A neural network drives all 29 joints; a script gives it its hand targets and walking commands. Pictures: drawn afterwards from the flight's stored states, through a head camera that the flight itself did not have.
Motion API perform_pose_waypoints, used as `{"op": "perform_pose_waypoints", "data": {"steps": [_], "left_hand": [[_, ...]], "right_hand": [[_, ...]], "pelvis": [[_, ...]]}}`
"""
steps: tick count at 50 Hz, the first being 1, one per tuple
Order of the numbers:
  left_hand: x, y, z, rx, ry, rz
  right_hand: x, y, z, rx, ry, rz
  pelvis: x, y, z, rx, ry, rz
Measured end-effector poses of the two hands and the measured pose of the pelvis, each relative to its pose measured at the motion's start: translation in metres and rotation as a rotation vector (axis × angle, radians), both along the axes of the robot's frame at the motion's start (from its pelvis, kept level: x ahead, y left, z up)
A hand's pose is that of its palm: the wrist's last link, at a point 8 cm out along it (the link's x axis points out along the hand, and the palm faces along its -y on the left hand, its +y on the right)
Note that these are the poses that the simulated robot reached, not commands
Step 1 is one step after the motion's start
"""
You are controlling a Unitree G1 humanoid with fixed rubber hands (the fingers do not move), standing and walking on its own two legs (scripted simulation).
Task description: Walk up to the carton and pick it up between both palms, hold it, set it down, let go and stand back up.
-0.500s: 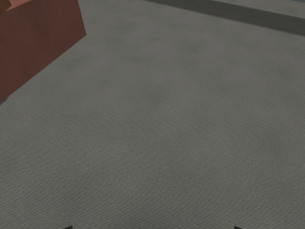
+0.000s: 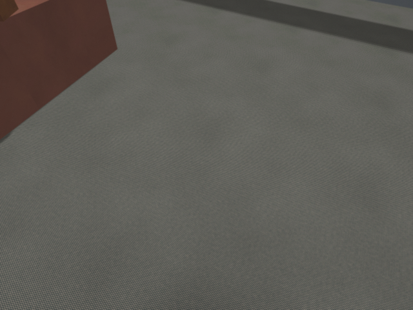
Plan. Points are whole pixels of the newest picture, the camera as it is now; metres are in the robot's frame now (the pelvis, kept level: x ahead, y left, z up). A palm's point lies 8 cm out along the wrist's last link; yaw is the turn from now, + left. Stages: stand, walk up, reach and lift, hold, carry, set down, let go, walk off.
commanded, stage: stand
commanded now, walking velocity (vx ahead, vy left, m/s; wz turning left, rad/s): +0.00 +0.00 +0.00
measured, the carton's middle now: out of the picture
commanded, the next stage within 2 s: none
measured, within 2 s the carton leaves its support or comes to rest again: neither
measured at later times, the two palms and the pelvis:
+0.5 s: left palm out of the picture +0.04 +0.25 -0.13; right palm out of the picture +0.06 -0.26 -0.12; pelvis -0.02 +0.00 +0.01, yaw +0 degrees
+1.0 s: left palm out of the picture +0.03 +0.25 -0.12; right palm out of the picture +0.05 -0.26 -0.12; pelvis -0.03 +0.00 +0.01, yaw +0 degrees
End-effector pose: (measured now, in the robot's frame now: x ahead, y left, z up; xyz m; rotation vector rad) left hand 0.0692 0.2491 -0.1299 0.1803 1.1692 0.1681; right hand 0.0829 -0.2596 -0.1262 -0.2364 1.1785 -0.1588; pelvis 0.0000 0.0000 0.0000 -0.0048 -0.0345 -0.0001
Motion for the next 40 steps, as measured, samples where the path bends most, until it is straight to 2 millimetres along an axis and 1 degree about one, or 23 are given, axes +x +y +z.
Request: {"op": "perform_pose_waypoints", "data": {"steps": [7, 25, 40], "left_hand": [[-0.009, -0.001, 0.0, 0.0, 0.02, 0.004], [-0.031, 0.001, 0.003, -0.004, 0.048, 0.011], [-0.04, 0.001, 0.006, -0.004, 0.062, 0.011]], "right_hand": [[-0.004, -0.001, 0.001, 0.001, 0.007, -0.001], [-0.025, -0.001, 0.005, -0.002, 0.032, -0.008], [-0.033, -0.001, 0.008, -0.002, 0.045, -0.009]], "pelvis": [[-0.004, -0.001, 0.002, 0.001, 0.001, 0.0], [-0.018, 0.0, 0.007, -0.001, 0.002, 0.0], [-0.025, 0.001, 0.012, -0.001, 0.011, 0.0]]}}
